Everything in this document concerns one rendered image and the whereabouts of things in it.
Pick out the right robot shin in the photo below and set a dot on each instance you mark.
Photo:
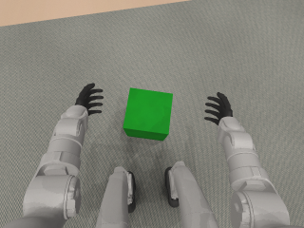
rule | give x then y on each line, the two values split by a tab
174	195

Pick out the right robot upper arm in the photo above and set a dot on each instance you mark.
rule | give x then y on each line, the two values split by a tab
258	209

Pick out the right robot hand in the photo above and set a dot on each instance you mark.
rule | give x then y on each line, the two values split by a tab
224	108

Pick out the left robot forearm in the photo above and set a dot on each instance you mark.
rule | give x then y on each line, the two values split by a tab
64	149

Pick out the left robot upper arm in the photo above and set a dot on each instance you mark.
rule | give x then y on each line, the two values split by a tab
51	200

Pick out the left robot hand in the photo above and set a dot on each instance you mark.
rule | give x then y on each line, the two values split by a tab
84	98

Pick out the right robot forearm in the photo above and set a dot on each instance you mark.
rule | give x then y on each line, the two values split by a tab
246	172

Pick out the robot right foot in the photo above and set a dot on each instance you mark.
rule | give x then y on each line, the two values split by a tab
175	201

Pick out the carton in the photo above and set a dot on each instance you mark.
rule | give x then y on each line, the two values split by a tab
148	114

